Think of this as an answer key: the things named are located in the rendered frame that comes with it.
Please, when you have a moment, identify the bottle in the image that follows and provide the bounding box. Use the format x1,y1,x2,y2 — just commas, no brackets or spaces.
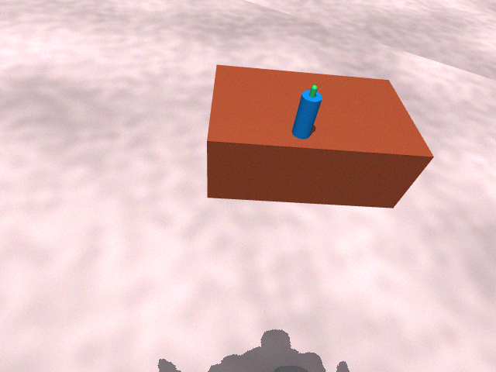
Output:
292,85,322,139

